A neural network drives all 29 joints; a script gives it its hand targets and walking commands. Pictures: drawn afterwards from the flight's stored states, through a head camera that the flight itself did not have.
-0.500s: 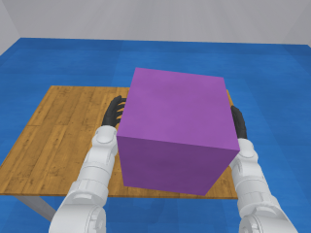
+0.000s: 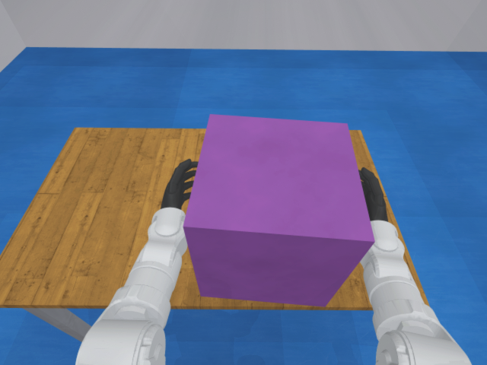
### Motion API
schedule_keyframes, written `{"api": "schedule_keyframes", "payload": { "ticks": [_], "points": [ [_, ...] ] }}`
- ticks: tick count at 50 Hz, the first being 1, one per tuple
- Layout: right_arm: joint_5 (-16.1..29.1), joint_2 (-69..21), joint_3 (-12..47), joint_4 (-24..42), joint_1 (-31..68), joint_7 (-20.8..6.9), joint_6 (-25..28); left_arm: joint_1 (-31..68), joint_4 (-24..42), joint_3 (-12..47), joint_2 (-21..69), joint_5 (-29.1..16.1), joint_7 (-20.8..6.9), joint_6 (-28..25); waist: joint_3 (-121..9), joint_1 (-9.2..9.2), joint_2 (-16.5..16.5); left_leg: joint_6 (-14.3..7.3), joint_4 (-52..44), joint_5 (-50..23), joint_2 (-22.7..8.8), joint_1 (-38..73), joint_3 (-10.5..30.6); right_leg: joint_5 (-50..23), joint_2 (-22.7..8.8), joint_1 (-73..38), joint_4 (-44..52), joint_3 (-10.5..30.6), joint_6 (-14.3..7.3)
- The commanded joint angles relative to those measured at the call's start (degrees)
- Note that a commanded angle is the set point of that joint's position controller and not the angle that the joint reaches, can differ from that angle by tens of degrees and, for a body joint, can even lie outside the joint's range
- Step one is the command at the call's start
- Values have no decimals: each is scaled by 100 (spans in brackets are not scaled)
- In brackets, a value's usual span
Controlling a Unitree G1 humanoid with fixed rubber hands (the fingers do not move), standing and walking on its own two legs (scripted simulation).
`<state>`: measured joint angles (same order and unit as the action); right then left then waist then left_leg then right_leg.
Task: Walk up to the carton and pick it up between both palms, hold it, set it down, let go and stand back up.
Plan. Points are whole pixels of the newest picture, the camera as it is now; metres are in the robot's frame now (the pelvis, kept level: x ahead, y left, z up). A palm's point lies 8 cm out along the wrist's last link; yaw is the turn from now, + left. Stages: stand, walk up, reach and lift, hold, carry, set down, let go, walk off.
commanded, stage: set down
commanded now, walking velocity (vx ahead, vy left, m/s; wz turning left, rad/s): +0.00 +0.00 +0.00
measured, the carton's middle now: (269, 214) +0.40 -0.04 +0.01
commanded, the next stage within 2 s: none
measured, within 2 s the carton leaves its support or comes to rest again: rests again in 0.82 s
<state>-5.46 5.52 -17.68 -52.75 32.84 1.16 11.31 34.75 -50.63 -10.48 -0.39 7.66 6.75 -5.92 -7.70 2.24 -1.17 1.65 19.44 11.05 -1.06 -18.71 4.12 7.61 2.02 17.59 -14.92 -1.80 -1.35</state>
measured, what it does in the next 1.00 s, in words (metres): stands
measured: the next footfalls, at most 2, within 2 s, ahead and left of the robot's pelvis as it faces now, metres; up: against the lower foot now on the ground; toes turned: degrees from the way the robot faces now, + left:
none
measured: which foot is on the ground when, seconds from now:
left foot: down 0.00-1.00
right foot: down 0.00-1.00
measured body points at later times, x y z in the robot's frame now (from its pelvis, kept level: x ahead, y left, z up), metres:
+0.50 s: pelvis -0.01 -0.01 +0.00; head +0.06 -0.02 +0.44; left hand +0.41 +0.11 +0.02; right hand +0.38 -0.23 +0.02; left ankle -0.03 +0.13 -0.75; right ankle -0.02 -0.10 -0.75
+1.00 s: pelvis +0.00 +0.00 -0.01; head +0.09 -0.03 +0.43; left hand +0.40 +0.11 -0.02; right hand +0.38 -0.23 -0.02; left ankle -0.03 +0.13 -0.75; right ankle -0.02 -0.10 -0.75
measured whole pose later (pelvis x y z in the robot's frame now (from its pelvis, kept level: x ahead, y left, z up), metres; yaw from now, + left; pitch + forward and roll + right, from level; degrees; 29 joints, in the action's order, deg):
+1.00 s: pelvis +0.00 +0.00 -0.01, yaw -1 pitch +24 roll -1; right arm -10.5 6.9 -19.5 -62.6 36.2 0.7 23.1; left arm 39.0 -71.4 -8.9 -1.8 2.3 9.4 -26.3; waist -13.9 2.4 -4.7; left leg 1.9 24.3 11.2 -1.8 -37.0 2.3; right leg 8.1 2.0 36.5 -20.7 -2.5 -1.8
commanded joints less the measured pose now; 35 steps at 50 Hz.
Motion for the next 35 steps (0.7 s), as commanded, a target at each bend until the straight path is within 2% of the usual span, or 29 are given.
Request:
{"api": "schedule_keyframes", "payload": {
  "ticks": [1,10,15,19,21,27,32,35],
  "points": [
    [-293,-2837,1752,1095,3962,-966,656,3852,1191,1728,3679,174,-598,-517,-3448,179,27,352,167,-2490,47,962,-396,-3534,-54,-2161,-636,-235,207],
    [-528,-2858,1544,977,4152,-1057,830,4022,778,1469,3581,238,-533,-800,-3553,89,111,260,112,-2136,41,613,-467,-3345,-103,-2049,-683,-203,213],
    [-760,-2899,1380,867,4202,-1093,876,4086,418,1117,3388,328,-581,-949,-3543,13,308,89,-85,-1476,56,143,-571,-3113,-218,-2173,-734,-128,256],
    [-924,-3031,1277,802,4212,-1078,977,4141,225,936,3241,350,-610,-1112,-3669,-43,419,-15,-141,-1267,70,-242,-641,-3273,-291,-2372,-862,-61,316],
    [-1039,-3026,1178,700,4164,-1054,1018,4134,76,868,3191,380,-627,-1206,-3768,1,465,-52,-152,-1212,65,-348,-665,-3378,-319,-2385,-900,-57,328],
    [-1320,-3089,1023,342,4088,-1021,1228,4174,-236,834,3233,420,-651,-1488,-4062,73,420,-27,-72,-1306,50,-474,-691,-3521,-318,-2274,-989,-98,297],
    [-1404,-3052,909,-8,3990,-981,1413,4200,-381,1062,3445,405,-593,-1735,-4354,248,112,188,203,-1942,9,-181,-622,-3680,-212,-1774,-998,-216,209],
    [-1351,-3077,1028,-17,4034,-959,1543,4210,-447,1235,3539,339,-571,-1910,-4553,244,53,256,378,-2288,6,-125,-580,-3903,-170,-1641,-1040,-216,183]
  ]
}}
